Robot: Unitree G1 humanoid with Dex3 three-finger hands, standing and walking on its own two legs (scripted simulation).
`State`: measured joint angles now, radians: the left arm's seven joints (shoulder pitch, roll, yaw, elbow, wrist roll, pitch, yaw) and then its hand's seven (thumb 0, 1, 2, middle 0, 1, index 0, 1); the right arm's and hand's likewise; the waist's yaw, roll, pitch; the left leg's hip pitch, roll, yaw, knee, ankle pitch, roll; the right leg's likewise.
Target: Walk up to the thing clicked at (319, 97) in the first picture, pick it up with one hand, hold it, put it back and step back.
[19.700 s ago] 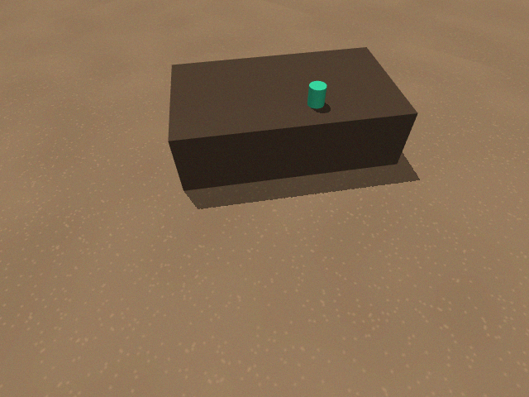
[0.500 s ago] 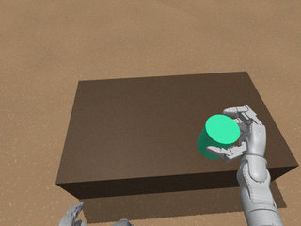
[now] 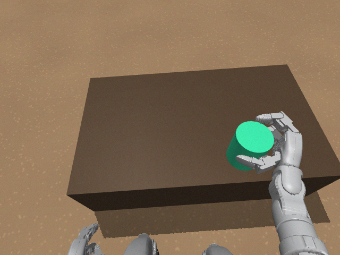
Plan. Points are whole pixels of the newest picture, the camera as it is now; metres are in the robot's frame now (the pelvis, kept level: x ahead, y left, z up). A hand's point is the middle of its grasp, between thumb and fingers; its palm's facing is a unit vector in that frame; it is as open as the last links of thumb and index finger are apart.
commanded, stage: crouch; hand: right
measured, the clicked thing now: (247, 146) +0.36 -0.16 +0.01
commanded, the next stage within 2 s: lower in 1.34 s
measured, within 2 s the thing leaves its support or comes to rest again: neither
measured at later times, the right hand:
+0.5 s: hand (248, 136) +0.47 -0.22 -0.13, palm faces +0.26 +0.97 -0.01, open 11.6 cm
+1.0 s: hand (245, 136) +0.51 -0.24 -0.19, palm faces +0.27 +0.96 -0.01, open 11.6 cm
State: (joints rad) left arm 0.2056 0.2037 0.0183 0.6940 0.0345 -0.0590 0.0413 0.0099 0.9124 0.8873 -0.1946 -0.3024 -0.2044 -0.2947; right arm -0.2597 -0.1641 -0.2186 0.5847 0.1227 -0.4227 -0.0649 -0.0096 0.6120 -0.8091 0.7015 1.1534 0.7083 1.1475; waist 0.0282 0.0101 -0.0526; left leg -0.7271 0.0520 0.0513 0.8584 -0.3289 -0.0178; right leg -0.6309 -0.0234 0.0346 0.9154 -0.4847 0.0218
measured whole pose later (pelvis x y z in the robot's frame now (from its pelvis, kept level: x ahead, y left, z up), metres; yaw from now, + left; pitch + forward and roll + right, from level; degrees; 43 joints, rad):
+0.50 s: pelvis -0.04 -0.01 -0.14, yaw +1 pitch +32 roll +2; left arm 0.25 0.25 -0.01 0.69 0.07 -0.03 -0.03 0.01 0.87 0.91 -0.20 -0.30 -0.19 -0.31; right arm -0.84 -0.44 -0.50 1.15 0.06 -0.59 0.05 -0.01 0.61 -0.81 0.70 1.15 0.71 1.15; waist 0.15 -0.02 -0.15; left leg -1.55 0.07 0.03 1.46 -0.46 -0.02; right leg -1.46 -0.01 0.05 1.57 -0.67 0.02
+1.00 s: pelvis -0.06 -0.01 -0.21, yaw +2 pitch +37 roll +4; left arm 0.24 0.28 -0.05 0.65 0.08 0.00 -0.04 0.00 0.86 0.92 -0.20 -0.30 -0.19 -0.32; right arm -1.05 -0.60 -0.57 1.22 -0.02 -0.51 0.04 -0.01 0.61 -0.82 0.70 1.16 0.70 1.15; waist 0.23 -0.03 -0.14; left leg -1.84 0.08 0.04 1.68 -0.47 -0.03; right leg -1.76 0.01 0.08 1.82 -0.71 0.01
